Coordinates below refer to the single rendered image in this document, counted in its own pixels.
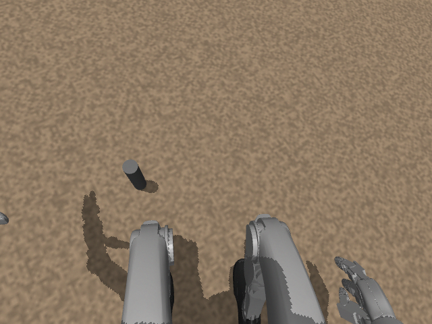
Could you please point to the right robot foot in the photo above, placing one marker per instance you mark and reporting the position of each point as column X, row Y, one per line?
column 239, row 284

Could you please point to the right robot hand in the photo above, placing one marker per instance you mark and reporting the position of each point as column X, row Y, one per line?
column 367, row 293

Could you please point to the can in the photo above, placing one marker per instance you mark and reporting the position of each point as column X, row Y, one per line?
column 133, row 172

